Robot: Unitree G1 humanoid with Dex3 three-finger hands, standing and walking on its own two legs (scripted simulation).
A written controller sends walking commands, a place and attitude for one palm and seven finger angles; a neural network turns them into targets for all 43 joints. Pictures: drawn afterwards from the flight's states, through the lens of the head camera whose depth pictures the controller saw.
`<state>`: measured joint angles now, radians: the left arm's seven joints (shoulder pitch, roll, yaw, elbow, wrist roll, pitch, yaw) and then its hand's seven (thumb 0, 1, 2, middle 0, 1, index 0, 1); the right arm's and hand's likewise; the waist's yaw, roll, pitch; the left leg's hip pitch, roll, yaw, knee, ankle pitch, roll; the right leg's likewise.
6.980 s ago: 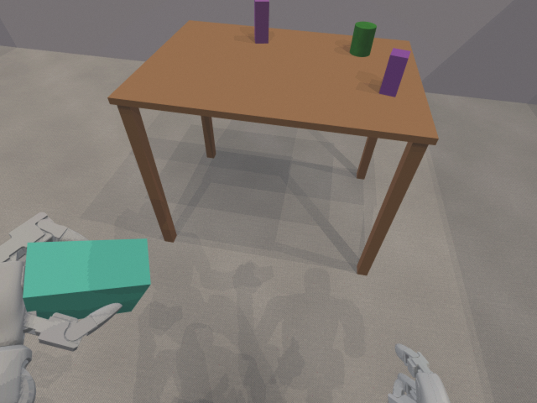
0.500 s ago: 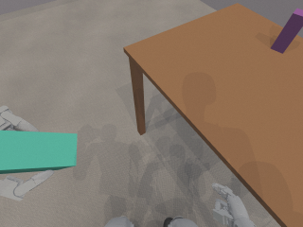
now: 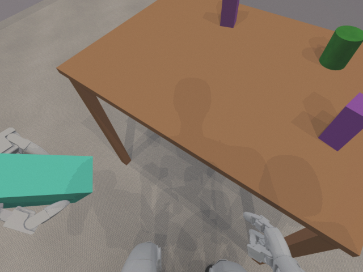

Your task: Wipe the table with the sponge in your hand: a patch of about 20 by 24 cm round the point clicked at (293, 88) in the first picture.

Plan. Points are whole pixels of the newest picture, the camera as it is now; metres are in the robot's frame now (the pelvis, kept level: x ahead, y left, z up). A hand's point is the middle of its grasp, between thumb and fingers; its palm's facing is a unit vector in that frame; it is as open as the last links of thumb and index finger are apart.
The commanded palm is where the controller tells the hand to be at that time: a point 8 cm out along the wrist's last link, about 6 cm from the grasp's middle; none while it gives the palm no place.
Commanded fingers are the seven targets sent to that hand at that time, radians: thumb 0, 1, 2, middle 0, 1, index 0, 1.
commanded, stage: turn to face it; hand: left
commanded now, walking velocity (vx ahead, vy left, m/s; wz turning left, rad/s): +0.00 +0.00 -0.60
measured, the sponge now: (57, 182) +0.23 +0.20 +0.15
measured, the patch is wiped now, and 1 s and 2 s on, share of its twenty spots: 0.00 0.00 0.00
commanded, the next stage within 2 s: come to a stop and stand still in 1.72 s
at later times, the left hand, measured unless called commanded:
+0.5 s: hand (64, 190) +0.21 +0.17 +0.17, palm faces +0.14 -0.88 -0.46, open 9.8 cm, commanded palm +0.18 +0.22 +0.19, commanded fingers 0.00 0.10 1.30 -1.20 -1.60 -1.20 -1.60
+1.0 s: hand (131, 203) +0.20 +0.08 +0.17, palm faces -0.15 -0.86 -0.48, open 9.8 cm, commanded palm +0.18 +0.13 +0.19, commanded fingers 0.00 0.10 1.30 -1.20 -1.60 -1.20 -1.60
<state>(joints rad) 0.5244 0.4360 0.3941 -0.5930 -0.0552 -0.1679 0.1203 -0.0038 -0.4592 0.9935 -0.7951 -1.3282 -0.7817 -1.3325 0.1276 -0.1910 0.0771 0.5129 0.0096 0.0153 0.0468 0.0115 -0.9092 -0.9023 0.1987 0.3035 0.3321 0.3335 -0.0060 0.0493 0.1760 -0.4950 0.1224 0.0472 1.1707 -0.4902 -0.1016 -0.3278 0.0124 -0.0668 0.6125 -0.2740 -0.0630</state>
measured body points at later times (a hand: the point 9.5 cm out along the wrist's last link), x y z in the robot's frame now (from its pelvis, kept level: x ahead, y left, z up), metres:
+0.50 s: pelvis -0.06 +0.00 +0.00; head -0.03 -0.01 +0.45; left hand +0.20 +0.22 +0.20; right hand +0.06 -0.25 -0.08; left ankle -0.03 +0.15 -0.73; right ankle -0.06 -0.11 -0.69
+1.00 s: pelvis -0.12 +0.00 +0.00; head -0.08 -0.01 +0.45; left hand +0.20 +0.12 +0.20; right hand -0.12 -0.31 -0.08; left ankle -0.04 +0.11 -0.73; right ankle -0.11 -0.11 -0.70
